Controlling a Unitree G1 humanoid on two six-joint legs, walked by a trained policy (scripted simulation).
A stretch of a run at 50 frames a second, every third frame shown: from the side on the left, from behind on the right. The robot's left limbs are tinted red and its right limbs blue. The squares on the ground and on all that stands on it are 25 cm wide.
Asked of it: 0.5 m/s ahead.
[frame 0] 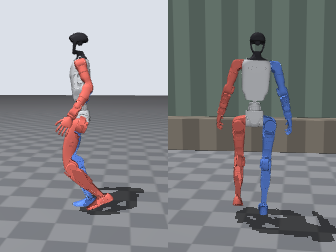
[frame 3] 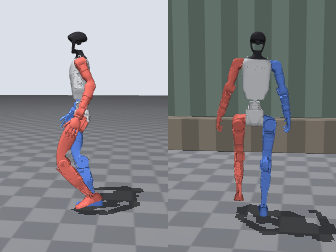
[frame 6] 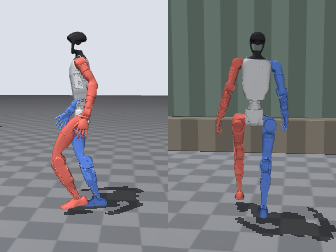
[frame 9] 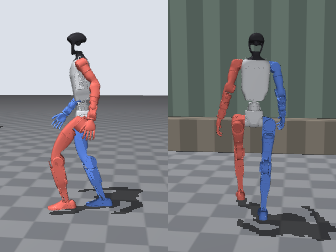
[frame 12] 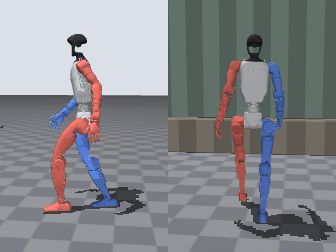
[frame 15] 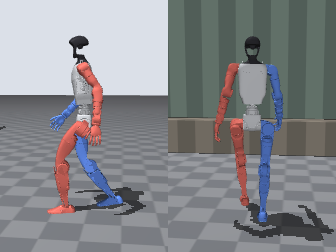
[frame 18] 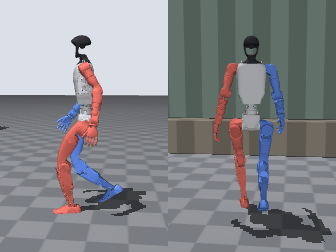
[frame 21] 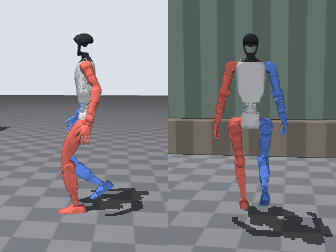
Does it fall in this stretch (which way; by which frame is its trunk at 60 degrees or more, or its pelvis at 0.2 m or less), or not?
no
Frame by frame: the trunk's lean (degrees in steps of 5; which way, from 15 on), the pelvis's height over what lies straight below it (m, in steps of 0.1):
0: 5, 0.8
3: 5, 0.8
6: 5, 0.8
9: 5, 0.8
12: 5, 0.8
15: 5, 0.7
18: 5, 0.7
21: 0, 0.8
